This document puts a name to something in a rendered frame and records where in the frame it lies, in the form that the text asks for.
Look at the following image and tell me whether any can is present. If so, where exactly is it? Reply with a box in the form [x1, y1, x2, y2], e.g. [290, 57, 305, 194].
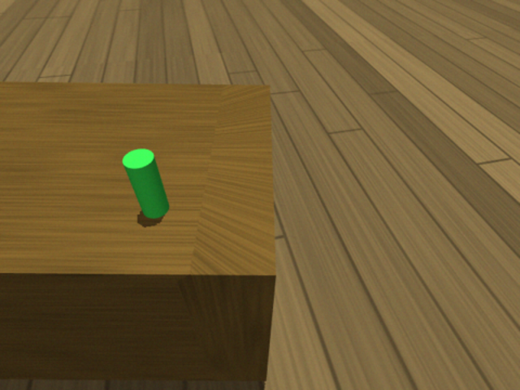
[123, 149, 169, 219]

